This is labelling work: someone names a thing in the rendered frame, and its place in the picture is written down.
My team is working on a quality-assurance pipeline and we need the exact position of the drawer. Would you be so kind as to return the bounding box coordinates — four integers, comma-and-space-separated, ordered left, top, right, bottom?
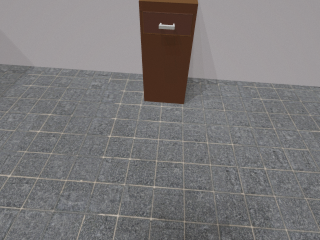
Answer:
143, 11, 193, 36

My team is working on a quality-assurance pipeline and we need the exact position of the handle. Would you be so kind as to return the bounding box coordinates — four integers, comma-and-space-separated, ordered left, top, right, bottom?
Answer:
158, 23, 175, 30

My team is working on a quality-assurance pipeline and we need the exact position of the cabinet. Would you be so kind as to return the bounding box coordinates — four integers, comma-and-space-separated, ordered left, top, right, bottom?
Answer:
139, 0, 198, 104

